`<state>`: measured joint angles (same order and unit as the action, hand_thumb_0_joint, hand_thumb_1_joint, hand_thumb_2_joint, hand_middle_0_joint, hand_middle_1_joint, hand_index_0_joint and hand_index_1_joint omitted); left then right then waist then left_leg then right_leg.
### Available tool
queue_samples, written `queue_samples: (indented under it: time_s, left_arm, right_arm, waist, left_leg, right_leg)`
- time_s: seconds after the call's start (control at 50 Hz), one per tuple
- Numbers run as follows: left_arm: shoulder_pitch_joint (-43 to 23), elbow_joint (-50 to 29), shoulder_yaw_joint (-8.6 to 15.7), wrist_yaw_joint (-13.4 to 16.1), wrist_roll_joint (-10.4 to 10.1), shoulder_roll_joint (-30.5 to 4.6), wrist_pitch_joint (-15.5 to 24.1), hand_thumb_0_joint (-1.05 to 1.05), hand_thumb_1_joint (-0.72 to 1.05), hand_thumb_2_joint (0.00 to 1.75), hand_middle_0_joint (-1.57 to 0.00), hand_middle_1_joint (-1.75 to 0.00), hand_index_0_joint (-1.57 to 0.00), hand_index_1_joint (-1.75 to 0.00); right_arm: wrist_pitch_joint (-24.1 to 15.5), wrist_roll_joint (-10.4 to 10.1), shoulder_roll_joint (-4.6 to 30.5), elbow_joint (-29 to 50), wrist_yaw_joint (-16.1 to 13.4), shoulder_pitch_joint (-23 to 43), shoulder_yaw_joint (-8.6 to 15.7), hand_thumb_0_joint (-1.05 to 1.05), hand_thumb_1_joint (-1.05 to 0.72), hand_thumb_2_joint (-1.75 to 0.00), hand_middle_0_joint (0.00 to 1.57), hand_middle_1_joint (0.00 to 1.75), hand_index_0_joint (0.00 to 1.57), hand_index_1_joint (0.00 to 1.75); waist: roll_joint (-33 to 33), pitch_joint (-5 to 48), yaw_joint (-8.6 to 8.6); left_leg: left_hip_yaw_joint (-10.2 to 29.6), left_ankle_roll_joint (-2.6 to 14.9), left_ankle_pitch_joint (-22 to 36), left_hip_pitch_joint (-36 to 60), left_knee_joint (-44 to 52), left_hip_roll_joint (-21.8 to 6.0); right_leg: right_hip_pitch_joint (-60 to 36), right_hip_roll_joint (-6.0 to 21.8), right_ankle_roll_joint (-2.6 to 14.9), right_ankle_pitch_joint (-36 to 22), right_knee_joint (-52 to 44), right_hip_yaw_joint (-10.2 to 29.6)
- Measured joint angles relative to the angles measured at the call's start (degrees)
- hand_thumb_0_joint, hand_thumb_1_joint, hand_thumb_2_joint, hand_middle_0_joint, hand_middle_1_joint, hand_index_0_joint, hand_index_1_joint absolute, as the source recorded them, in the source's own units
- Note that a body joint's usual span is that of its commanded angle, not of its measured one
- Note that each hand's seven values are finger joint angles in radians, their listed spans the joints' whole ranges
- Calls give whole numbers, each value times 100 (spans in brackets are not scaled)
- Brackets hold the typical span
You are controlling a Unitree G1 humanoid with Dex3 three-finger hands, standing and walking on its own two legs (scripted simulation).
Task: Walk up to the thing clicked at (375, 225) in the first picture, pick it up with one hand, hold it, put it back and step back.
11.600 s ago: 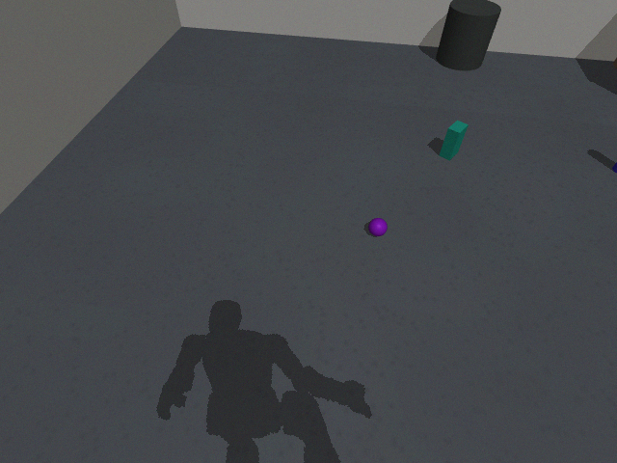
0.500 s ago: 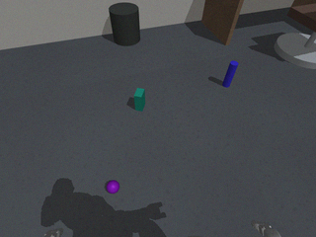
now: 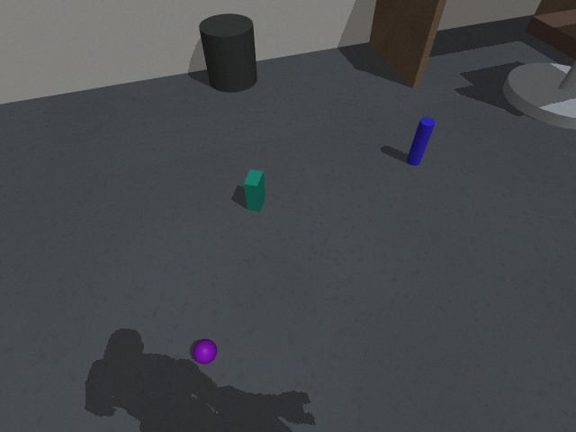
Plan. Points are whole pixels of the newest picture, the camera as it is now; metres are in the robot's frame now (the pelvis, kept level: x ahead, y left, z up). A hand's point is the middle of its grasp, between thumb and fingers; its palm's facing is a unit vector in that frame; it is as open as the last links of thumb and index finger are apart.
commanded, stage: stand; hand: left
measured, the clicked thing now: (205, 351) +0.47 +0.30 -0.74
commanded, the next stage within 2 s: walk up in 1.86 s
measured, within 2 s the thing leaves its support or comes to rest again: neither
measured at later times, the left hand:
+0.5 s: hand out of the picture +0.09 +0.26 -0.15, palm faces +0.00 -0.94 -0.34, open 7.4 cm
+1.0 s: hand out of the picture +0.08 +0.27 -0.16, palm faces +0.00 -0.94 -0.34, open 7.4 cm
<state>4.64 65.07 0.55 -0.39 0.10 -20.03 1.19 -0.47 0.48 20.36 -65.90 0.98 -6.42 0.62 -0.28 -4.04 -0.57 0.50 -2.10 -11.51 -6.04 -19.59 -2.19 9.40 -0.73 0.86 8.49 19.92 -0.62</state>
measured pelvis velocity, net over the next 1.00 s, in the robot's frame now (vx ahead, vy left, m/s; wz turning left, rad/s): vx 0.01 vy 0.01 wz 0.01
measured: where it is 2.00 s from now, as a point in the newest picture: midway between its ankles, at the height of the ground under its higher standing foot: outside the picture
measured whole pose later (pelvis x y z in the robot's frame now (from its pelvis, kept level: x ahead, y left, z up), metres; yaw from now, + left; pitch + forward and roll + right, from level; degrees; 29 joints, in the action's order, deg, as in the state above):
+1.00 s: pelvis +0.01 +0.01 +0.00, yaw +1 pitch -2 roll +0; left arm 5.3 66.4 0.4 -0.4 0.4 -19.9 0.6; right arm -0.6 0.6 20.0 -65.1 0.7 -5.9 -0.1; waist -0.2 -2.5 0.1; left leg 0.7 -1.2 -11.3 -5.0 -18.1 -1.1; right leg 8.1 0.4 -0.1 8.4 18.3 -0.8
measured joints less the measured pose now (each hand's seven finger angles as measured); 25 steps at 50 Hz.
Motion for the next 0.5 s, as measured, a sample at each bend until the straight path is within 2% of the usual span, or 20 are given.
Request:
queue_samples:
  time_s: [0.5]
  left_arm:
    - [-8,143,18,1,15,5,-43,1,91,90,-21,-29,-20,-30]
  right_arm:
    - [-51,13,-59,65,-23,146,-63,1,-91,-90,20,30,20,30]
  waist:
    - [4,142,71]
  left_leg:
    - [3,63,0,68,123,65]
  right_leg:
    - [-91,67,-72,-5,-150,-1]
